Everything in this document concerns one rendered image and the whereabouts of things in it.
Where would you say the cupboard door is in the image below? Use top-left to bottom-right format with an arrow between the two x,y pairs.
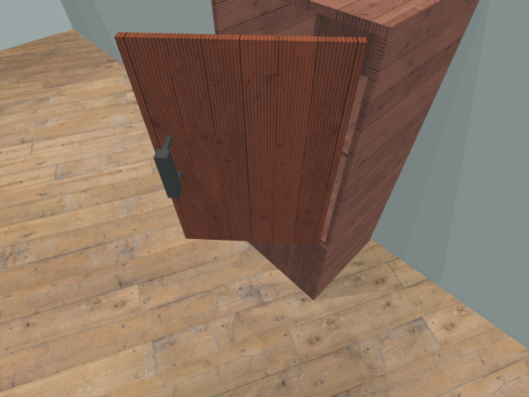
114,32 -> 368,244

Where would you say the handle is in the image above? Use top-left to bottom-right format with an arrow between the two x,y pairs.
154,136 -> 183,199

